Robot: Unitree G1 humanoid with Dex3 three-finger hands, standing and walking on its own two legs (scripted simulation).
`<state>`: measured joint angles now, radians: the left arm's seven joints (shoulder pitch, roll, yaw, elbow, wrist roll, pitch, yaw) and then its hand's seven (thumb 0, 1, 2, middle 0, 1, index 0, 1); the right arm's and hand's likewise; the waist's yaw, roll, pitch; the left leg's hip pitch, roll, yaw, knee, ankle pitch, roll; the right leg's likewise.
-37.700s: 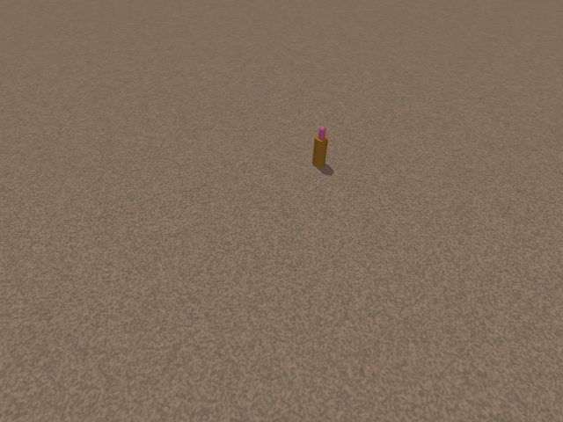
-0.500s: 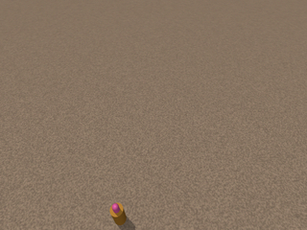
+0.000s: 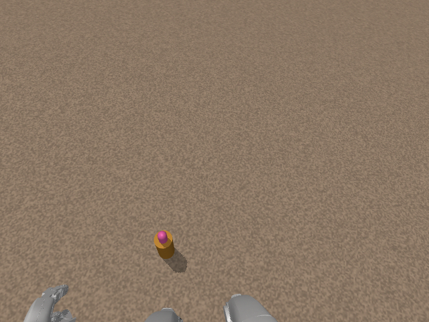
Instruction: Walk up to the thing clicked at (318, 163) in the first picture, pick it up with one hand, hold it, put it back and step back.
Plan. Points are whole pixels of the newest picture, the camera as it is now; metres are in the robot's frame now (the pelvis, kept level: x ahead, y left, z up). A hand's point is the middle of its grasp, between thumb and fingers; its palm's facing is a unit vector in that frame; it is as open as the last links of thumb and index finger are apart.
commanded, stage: step back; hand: left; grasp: from the side
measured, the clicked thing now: (164, 243) +0.44 +0.15 -0.64
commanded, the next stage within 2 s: none
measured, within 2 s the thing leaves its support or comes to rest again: neither
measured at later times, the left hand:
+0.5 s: hand out of the picture +0.01 +0.27 -0.14, palm faces +0.00 -0.92 -0.40, open 7.4 cm
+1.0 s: hand out of the picture -0.19 +0.27 -0.15, palm faces -0.09 -0.92 -0.39, open 7.4 cm
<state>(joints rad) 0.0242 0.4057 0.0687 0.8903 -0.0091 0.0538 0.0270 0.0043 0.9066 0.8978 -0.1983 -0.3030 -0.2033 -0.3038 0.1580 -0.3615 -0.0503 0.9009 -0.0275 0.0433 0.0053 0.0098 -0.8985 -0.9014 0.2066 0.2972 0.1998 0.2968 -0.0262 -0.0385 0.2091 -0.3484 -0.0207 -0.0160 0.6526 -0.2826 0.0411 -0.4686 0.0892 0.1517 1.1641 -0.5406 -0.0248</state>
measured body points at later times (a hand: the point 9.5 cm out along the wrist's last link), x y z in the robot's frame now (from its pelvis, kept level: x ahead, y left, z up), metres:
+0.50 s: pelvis -0.11 +0.01 +0.00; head -0.04 +0.00 +0.44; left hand +0.01 +0.32 -0.11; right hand -0.01 -0.31 -0.13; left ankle -0.11 +0.12 -0.71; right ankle -0.07 -0.13 -0.72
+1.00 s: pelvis -0.27 +0.00 -0.01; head -0.22 -0.01 +0.44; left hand -0.18 +0.31 -0.12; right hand -0.16 -0.33 -0.12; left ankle -0.12 +0.12 -0.72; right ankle -0.30 -0.13 -0.73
